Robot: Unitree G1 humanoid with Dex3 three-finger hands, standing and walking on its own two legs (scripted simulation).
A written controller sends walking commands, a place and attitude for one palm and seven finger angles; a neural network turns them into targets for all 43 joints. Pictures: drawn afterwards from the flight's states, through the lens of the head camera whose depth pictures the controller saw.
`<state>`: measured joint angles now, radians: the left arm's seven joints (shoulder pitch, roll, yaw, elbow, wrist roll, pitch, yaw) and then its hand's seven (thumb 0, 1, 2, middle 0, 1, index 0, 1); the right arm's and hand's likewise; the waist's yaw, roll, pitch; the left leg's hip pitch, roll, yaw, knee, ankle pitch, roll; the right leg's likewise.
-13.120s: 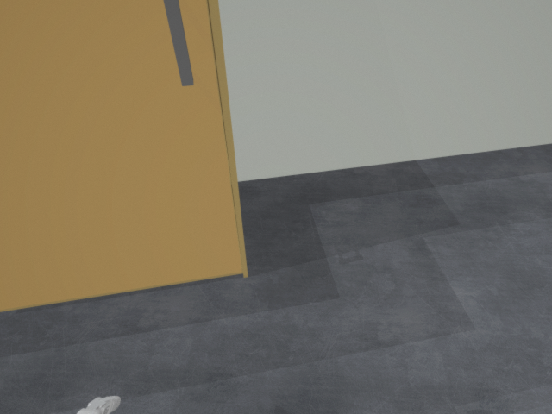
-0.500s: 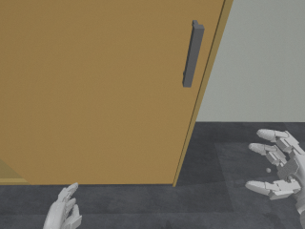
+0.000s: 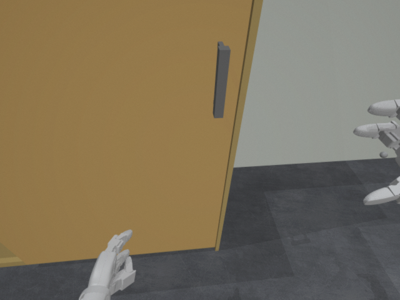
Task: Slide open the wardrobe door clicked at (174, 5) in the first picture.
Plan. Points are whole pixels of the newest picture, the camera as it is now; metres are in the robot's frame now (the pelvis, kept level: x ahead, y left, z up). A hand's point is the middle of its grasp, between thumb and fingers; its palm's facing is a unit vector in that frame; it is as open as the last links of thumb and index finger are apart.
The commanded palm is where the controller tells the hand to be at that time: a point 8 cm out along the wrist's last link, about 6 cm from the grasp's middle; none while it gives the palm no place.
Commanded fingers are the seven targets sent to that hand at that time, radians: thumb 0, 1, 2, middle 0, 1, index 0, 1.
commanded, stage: raise the hand with hooked fingers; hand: right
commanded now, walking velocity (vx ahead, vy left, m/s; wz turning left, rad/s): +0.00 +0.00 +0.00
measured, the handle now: (219, 81) +0.53 -0.05 +0.21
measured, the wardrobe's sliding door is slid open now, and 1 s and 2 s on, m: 0.00 0.00 0.00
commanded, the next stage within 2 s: move the hooked fingers beside the handle in 0.54 s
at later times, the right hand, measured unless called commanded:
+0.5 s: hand (363, 148) +0.28 -0.26 +0.22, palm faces +0.07 +0.99 -0.12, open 13.9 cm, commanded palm +0.25 -0.29 +0.23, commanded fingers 0.00 0.50 -0.30 0.30 1.20 0.30 1.20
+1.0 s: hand (315, 136) +0.32 -0.20 +0.22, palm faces -0.06 +0.99 -0.10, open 13.9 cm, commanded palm +0.30 -0.25 +0.23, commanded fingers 0.00 0.50 -0.30 0.30 1.20 0.30 1.20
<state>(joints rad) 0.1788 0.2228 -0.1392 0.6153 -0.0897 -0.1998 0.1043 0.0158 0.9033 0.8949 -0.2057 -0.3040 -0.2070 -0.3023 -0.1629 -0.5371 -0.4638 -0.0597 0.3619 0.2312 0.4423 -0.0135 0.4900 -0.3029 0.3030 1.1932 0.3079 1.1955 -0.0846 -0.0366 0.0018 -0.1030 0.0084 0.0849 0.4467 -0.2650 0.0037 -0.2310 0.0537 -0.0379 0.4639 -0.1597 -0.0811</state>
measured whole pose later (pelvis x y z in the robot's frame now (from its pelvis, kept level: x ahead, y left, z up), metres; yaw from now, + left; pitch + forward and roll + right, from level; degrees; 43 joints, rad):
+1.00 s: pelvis +0.03 +0.03 +0.00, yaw +1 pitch -2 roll +0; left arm 0.17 0.27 -0.09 0.60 -0.11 -0.16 0.08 0.02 0.91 0.90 -0.20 -0.30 -0.20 -0.30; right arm -0.21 -0.46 -0.40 -0.02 0.35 0.32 0.43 -0.01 0.50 -0.30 0.30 1.20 0.31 1.20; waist -0.07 -0.06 -0.02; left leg -0.11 -0.02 0.08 0.46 -0.32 0.04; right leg -0.24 0.02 -0.03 0.49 -0.22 -0.04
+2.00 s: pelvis +0.03 +0.03 +0.00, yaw +2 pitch -1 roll +0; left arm 0.23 0.27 -0.06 0.65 -0.10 -0.07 0.08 0.02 0.91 0.90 -0.20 -0.30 -0.20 -0.30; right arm -0.60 -0.40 -0.28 0.43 0.26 0.25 0.26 -0.01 0.50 -0.30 0.30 1.20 0.30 1.20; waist 0.00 -0.03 -0.03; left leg -0.13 -0.03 0.06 0.43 -0.28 0.04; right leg -0.25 0.01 -0.05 0.45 -0.19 -0.04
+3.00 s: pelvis +0.03 +0.04 +0.00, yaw +2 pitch +1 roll +0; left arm 0.22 0.25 -0.06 0.63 -0.08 -0.03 0.07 0.01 0.91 0.89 -0.20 -0.30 -0.20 -0.30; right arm -0.73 -0.32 -0.24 0.62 0.21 0.19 0.15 -0.01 0.50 -0.30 0.30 1.20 0.30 1.20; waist 0.02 -0.04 -0.03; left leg -0.17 -0.04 0.06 0.44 -0.29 0.05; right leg -0.27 0.01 -0.05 0.44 -0.18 -0.03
